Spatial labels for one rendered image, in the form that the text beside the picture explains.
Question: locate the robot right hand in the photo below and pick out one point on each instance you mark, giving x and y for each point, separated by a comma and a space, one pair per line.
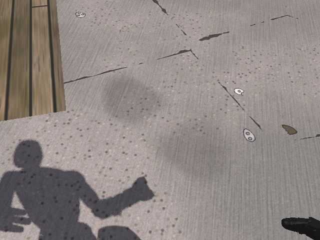
308, 226

